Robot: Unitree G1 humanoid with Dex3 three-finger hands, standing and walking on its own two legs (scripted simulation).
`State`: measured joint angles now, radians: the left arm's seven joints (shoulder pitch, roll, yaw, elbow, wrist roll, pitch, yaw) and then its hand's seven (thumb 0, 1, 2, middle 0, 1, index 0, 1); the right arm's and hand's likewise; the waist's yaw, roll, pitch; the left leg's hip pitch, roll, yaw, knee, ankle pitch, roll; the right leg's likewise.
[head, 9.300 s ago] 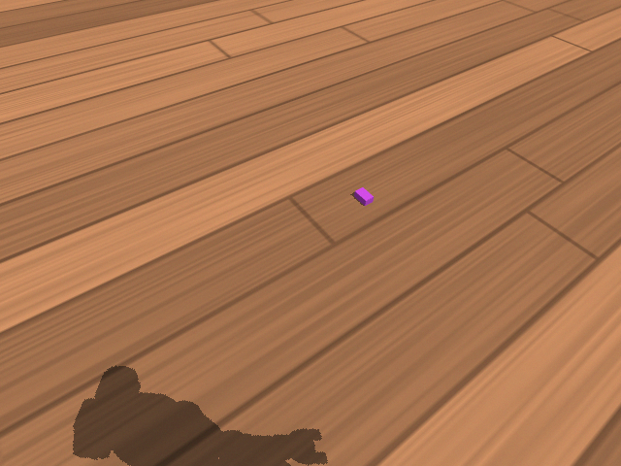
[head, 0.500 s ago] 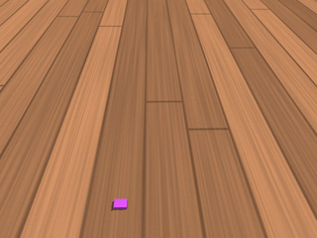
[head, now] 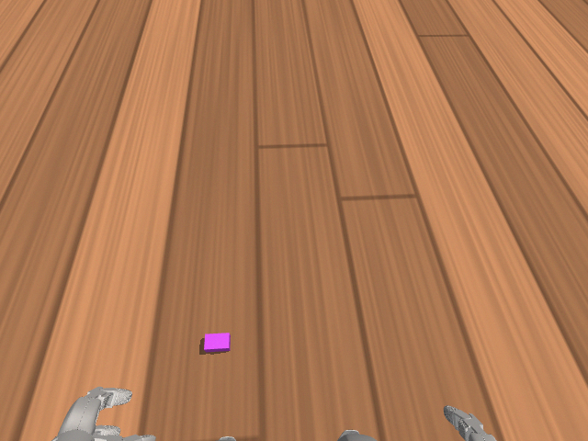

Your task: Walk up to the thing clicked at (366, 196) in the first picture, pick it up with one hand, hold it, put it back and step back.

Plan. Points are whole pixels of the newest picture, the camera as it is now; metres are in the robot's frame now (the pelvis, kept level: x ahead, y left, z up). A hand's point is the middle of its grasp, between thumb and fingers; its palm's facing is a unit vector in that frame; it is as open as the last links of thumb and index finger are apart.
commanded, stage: rise first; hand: left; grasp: from above
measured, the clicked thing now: (217, 342) +0.45 +0.22 -0.73
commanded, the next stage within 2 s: none
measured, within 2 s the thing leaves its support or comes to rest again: neither
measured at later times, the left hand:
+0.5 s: hand out of the picture +0.13 +0.26 -0.25, palm faces -0.28 -0.79 -0.55, open 11.8 cm
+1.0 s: hand (169, 379) +0.28 +0.27 -0.44, palm faces -0.47 -0.29 -0.83, open 12.3 cm
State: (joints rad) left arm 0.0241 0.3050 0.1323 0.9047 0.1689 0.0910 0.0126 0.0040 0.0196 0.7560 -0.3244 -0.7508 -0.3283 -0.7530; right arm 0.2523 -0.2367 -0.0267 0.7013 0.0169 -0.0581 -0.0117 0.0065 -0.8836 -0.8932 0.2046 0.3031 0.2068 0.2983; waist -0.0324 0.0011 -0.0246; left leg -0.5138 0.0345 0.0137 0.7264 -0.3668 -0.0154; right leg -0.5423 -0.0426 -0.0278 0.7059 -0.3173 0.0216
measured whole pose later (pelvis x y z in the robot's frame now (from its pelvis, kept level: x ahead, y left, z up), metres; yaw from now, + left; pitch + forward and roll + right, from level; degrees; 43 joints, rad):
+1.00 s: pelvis -0.08 -0.01 -0.30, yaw +0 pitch +34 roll -2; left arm -0.54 0.51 0.08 1.00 0.89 -0.12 0.19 0.00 -0.23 0.76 -0.32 -0.82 -0.34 -0.80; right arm 0.11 -0.28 -0.06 0.72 -0.04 -0.14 0.05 0.01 -0.90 -0.90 0.20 0.30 0.21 0.30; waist -0.07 0.02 -0.14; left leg -1.93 0.02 -0.07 2.03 -0.70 -0.03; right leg -1.94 -0.06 -0.02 1.97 -0.63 0.01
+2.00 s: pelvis -0.08 +0.01 -0.41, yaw -4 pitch +35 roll -7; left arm -0.97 0.73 0.11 1.47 1.29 -0.21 0.41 0.00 -0.17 0.70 -0.36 -0.75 -0.39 -0.72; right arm 0.15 -0.28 0.03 0.76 -0.16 -0.07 0.14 0.00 -0.91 -0.90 0.20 0.30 0.21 0.30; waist -0.24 0.00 -0.04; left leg -2.28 -0.01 -0.12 2.39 -0.73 -0.01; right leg -2.26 -0.05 -0.03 2.27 -0.64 0.05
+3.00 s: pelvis -0.08 +0.01 -0.43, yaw -6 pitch +34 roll -10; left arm -1.01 0.84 0.14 1.52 1.30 -0.22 0.43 0.00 -0.13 0.67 -0.42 -0.71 -0.43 -0.70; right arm 0.17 -0.30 0.11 0.72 -0.19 -0.09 0.18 0.00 -0.91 -0.90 0.20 0.30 0.21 0.30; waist -0.30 -0.02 0.02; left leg -2.33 -0.01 -0.15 2.46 -0.73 0.00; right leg -2.29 -0.04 -0.06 2.31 -0.62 0.06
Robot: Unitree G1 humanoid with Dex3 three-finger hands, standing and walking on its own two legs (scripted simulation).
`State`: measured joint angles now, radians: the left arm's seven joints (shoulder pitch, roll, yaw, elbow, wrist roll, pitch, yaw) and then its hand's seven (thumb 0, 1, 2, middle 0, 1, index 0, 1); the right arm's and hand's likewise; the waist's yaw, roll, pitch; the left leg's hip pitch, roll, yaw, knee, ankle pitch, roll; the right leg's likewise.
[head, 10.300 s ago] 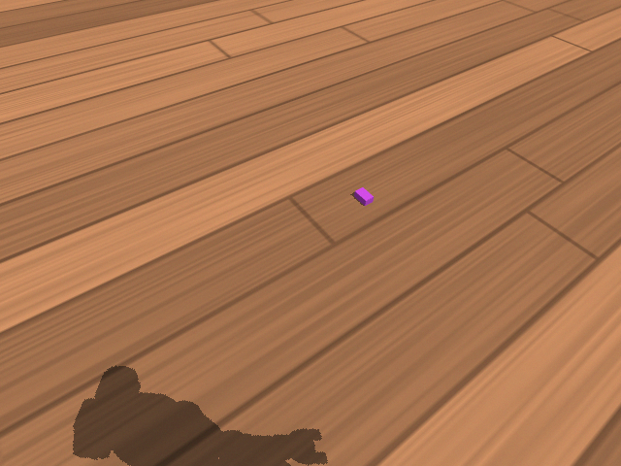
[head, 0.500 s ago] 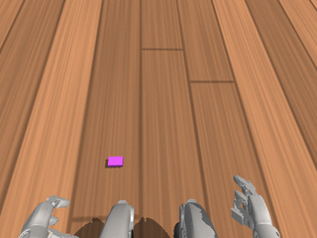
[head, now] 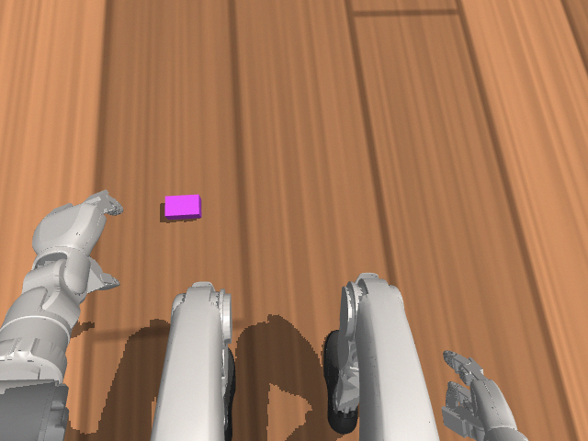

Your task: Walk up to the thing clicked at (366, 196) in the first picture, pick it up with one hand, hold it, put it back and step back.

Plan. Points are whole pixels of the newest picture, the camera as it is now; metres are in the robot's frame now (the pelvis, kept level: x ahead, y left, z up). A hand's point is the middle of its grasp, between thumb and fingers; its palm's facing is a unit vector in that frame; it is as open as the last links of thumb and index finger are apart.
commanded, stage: rise first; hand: left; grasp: from above
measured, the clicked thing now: (183, 207) +0.53 +0.23 -0.43
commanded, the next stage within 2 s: none
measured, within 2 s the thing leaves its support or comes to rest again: neither
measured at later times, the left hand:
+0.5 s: hand (124, 219) +0.44 +0.28 -0.24, palm faces -0.46 -0.02 -0.89, open 12.2 cm
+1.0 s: hand (138, 211) +0.47 +0.28 -0.29, palm faces -0.47 -0.03 -0.88, open 12.0 cm
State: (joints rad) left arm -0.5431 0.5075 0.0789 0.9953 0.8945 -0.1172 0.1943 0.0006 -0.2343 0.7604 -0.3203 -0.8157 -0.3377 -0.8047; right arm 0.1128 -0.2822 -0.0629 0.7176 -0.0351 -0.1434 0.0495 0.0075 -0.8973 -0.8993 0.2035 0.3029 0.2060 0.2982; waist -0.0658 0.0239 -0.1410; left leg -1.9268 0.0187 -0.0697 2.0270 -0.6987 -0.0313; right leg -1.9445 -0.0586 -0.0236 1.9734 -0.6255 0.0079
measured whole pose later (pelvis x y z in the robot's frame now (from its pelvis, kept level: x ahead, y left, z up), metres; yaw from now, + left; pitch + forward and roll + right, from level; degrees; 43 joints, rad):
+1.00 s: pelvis +0.00 +0.02 -0.11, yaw -4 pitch +35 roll -7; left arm -0.97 0.73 0.11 1.47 1.29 -0.21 0.41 0.00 -0.17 0.70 -0.36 -0.75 -0.39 -0.72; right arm 0.15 -0.28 0.03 0.76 -0.16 -0.07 0.14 0.00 -0.91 -0.90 0.20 0.30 0.21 0.30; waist -0.24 0.00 -0.04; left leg -2.28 -0.01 -0.12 2.39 -0.73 -0.01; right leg -2.26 -0.05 -0.03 2.27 -0.64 0.05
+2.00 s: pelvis +0.00 +0.02 -0.13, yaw -6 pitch +34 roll -10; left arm -1.01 0.84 0.14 1.52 1.30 -0.22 0.43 0.00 -0.13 0.67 -0.42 -0.71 -0.43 -0.70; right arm 0.17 -0.30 0.11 0.72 -0.19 -0.09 0.18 0.00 -0.91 -0.90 0.20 0.30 0.21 0.30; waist -0.30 -0.02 0.02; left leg -2.33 -0.01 -0.15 2.46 -0.73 0.00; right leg -2.29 -0.04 -0.06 2.31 -0.62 0.06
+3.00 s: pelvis -0.01 +0.02 -0.13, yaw -6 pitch +33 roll -10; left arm -1.01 0.84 0.13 1.55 1.31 -0.23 0.44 0.00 0.08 0.50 -0.63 -0.48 -0.63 -0.48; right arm 0.18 -0.30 0.11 0.72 -0.18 -0.11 0.19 0.00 -0.90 -0.90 0.20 0.30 0.21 0.30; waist -0.31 -0.02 0.01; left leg -2.34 -0.01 -0.15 2.46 -0.71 0.00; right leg -2.29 -0.04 -0.06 2.31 -0.61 0.06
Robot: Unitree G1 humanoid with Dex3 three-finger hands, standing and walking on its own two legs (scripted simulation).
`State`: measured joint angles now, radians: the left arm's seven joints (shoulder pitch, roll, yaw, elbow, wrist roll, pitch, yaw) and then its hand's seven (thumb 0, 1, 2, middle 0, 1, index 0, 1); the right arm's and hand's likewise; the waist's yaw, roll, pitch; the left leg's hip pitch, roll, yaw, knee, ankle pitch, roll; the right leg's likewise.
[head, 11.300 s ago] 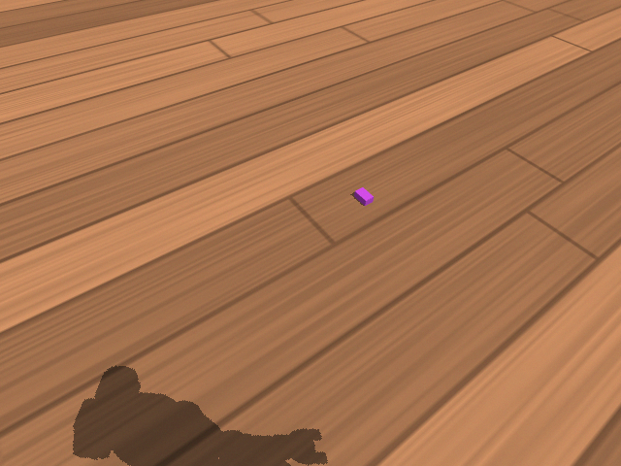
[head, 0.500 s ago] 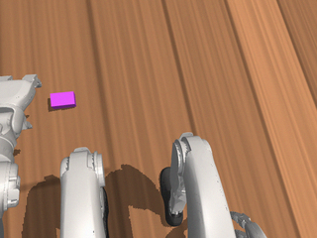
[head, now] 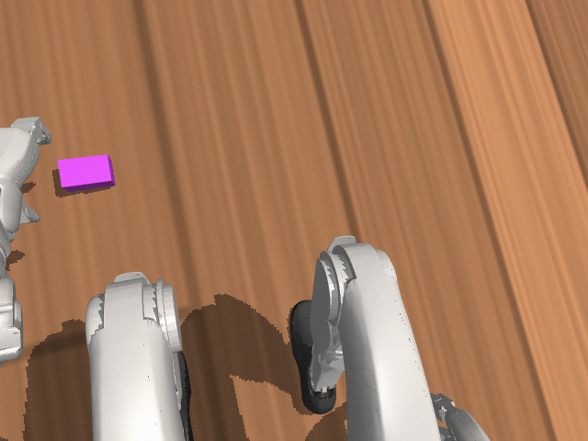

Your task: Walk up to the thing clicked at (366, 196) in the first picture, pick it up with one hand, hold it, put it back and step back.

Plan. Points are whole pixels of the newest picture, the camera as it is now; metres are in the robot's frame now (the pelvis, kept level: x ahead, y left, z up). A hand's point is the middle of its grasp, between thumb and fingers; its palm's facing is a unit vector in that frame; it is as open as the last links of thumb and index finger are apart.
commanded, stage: rise first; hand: left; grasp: from above
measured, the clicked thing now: (87, 173) +0.51 +0.25 -0.33
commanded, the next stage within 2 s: approach in 2.00 s
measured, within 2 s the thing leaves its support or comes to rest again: neither
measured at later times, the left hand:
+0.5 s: hand (23, 180) +0.46 +0.29 -0.19, palm faces -0.46 -0.06 -0.89, open 12.3 cm
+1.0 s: hand (24, 178) +0.47 +0.30 -0.21, palm faces -0.46 -0.06 -0.89, open 11.6 cm
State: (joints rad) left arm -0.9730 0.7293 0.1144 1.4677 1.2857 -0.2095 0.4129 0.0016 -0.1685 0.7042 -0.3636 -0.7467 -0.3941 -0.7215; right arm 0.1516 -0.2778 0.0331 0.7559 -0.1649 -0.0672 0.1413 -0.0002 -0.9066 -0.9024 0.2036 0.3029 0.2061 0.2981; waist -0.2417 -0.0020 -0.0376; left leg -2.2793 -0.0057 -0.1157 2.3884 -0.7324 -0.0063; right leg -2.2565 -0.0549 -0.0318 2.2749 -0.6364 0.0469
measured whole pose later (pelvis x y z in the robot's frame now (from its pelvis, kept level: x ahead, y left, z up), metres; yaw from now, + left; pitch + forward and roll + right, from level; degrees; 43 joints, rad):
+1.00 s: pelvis +0.00 +0.00 -0.02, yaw -2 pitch +34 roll -10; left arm -1.01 0.84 0.14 1.52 1.30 -0.22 0.43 0.00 -0.13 0.67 -0.42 -0.71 -0.43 -0.70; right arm 0.17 -0.30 0.11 0.72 -0.19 -0.09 0.18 0.00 -0.91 -0.90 0.20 0.30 0.21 0.30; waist -0.30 -0.02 0.02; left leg -2.33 -0.01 -0.15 2.46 -0.73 0.00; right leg -2.29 -0.04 -0.06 2.31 -0.62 0.06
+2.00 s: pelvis -0.01 +0.00 -0.02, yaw -2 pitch +33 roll -10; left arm -1.01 0.84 0.13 1.55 1.31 -0.23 0.44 0.00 0.08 0.50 -0.63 -0.48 -0.63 -0.48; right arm 0.18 -0.30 0.11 0.72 -0.18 -0.11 0.19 0.00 -0.90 -0.90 0.20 0.30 0.21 0.30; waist -0.31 -0.02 0.01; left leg -2.34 -0.01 -0.15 2.46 -0.71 0.00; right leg -2.29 -0.04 -0.06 2.31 -0.61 0.06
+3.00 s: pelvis +0.00 +0.00 -0.02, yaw -2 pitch +34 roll -10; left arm -1.12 0.82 0.05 1.60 1.28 -0.18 0.40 0.00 -0.08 0.62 -0.46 -0.64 -0.48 -0.62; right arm 0.18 -0.31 0.13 0.71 -0.18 -0.11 0.18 0.00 -0.90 -0.89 0.20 0.30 0.21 0.30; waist -0.33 -0.02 0.02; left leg -2.34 -0.02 -0.16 2.46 -0.72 -0.01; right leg -2.30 -0.04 -0.07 2.32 -0.61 0.05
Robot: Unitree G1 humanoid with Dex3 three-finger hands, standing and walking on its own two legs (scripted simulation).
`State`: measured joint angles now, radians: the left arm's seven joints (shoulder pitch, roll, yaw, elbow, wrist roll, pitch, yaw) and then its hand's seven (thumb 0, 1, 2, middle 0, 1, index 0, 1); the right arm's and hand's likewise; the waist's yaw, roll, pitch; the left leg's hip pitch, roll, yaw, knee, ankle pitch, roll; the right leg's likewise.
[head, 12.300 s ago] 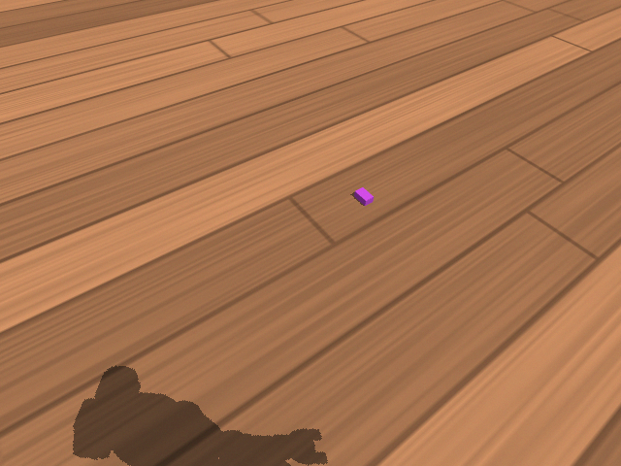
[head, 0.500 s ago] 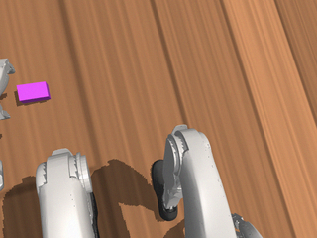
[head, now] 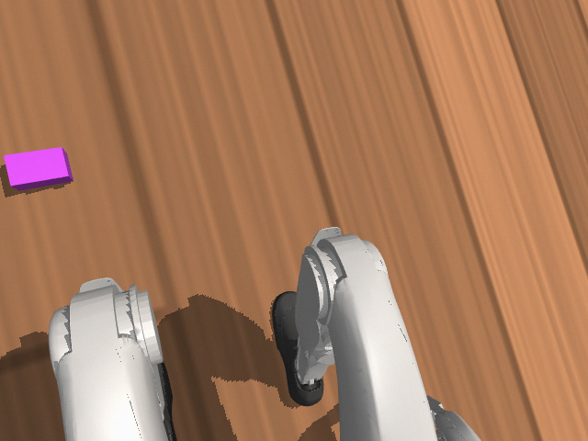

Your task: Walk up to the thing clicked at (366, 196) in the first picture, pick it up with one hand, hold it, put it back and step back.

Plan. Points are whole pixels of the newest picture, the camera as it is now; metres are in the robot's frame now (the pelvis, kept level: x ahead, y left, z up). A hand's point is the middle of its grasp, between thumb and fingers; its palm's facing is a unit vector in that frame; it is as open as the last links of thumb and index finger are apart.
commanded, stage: rise first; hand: left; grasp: from above
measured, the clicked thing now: (40, 168) +0.51 +0.26 -0.31
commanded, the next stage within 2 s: approach in 1.00 s
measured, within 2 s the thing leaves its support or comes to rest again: neither
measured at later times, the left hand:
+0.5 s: hand out of the picture +0.46 +0.31 -0.18, palm faces -0.45 -0.08 -0.89, open 10.9 cm
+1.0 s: hand out of the picture +0.46 +0.31 -0.18, palm faces -0.44 -0.08 -0.89, open 10.1 cm
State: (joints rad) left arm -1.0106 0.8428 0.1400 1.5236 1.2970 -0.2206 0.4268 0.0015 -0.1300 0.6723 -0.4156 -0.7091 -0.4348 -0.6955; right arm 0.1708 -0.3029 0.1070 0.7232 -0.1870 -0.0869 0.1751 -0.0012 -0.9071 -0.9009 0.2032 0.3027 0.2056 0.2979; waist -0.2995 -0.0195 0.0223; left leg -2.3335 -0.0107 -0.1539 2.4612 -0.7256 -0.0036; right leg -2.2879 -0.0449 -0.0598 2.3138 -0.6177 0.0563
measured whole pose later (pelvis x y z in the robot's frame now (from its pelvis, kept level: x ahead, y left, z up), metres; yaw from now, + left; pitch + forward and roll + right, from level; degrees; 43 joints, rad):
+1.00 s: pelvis +0.00 +0.00 +0.00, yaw +0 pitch +33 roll -10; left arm -1.01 0.84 0.13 1.55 1.31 -0.23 0.44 0.00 0.08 0.50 -0.63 -0.48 -0.63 -0.48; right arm 0.18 -0.30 0.11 0.72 -0.18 -0.11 0.19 0.00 -0.90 -0.90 0.20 0.30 0.21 0.30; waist -0.31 -0.02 0.01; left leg -2.34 -0.01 -0.15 2.46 -0.71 0.00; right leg -2.29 -0.04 -0.06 2.31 -0.61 0.06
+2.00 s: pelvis +0.00 +0.00 +0.00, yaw +0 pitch +34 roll -10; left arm -1.12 0.82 0.05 1.60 1.28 -0.18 0.40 0.00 -0.08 0.62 -0.46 -0.64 -0.48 -0.62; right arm 0.18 -0.31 0.13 0.71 -0.18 -0.11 0.18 0.00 -0.90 -0.89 0.20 0.30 0.21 0.30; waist -0.33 -0.02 0.02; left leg -2.34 -0.02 -0.16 2.46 -0.72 -0.01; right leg -2.30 -0.04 -0.07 2.32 -0.61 0.05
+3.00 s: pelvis +0.00 +0.01 -0.02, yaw -5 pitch +29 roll -15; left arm -1.16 1.01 0.11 1.80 1.33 -0.20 0.61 0.00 -0.20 0.71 -0.34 -0.73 -0.35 -0.72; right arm 0.14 -0.36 0.29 0.64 -0.27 -0.24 0.28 0.00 -0.90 -0.90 0.20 0.30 0.20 0.30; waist -0.44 -0.12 0.18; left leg -2.34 -0.01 -0.24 2.56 -0.74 0.00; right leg -2.26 -0.01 -0.13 2.33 -0.60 0.08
